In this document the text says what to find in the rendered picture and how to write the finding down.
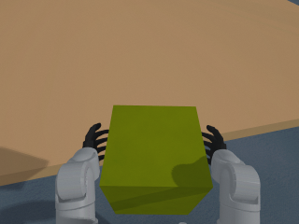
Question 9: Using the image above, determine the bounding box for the left robot hand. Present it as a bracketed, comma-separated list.
[82, 122, 109, 161]

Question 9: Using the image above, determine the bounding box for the robot left forearm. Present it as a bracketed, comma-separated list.
[55, 147, 101, 224]

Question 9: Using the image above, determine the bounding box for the robot right forearm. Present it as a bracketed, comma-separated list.
[210, 149, 261, 224]

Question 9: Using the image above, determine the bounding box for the carton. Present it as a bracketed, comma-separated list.
[99, 105, 213, 215]

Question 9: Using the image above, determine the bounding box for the right robot hand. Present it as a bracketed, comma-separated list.
[202, 125, 227, 165]

